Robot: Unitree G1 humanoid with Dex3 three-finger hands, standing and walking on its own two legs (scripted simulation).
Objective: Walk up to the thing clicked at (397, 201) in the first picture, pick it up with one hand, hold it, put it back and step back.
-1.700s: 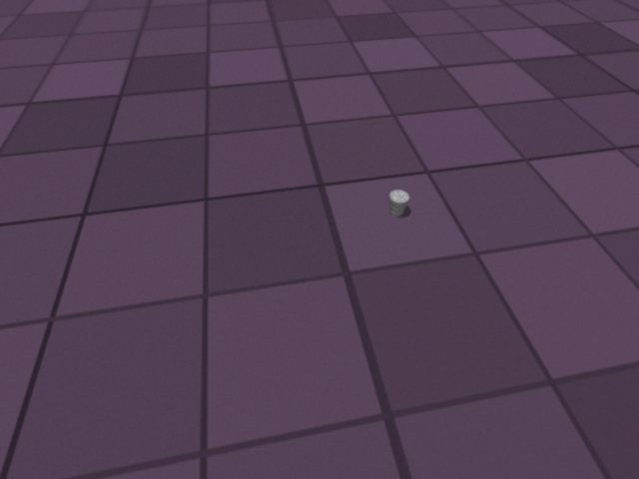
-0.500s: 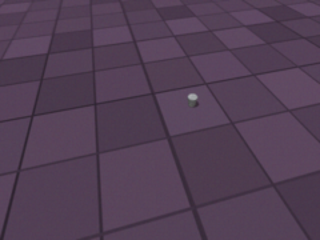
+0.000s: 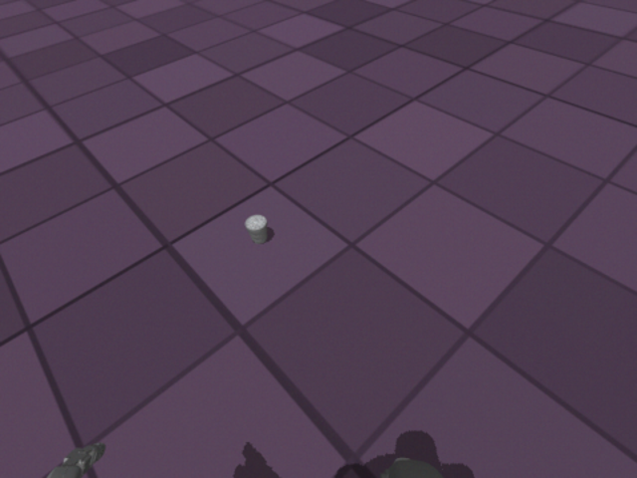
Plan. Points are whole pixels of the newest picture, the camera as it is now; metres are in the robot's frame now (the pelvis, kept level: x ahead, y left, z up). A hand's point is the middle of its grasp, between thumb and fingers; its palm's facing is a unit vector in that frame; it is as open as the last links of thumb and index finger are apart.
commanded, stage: walk up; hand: left
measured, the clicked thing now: (257, 230) +1.16 +0.23 -0.68
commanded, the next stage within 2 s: none
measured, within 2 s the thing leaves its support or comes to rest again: neither
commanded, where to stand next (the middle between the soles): +0.93 +0.58 m, yaw -80 degrees
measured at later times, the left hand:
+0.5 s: hand (82, 300) +0.47 +0.43 -0.10, palm faces -0.41 -0.75 -0.52, open 7.3 cm
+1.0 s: hand (101, 217) +0.68 +0.45 -0.10, palm faces -0.54 -0.60 -0.59, open 7.3 cm
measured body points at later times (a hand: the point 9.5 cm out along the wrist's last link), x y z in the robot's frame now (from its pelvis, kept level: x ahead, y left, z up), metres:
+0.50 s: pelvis +0.23 +0.19 +0.03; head +0.26 +0.19 +0.48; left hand +0.49 +0.47 -0.07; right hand +0.08 -0.11 -0.07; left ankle +0.31 +0.27 -0.70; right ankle +0.20 +0.08 -0.60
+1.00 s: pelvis +0.45 +0.25 +0.01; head +0.44 +0.20 +0.45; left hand +0.71 +0.48 -0.06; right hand +0.37 -0.10 -0.09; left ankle +0.64 +0.36 -0.65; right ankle +0.34 +0.09 -0.70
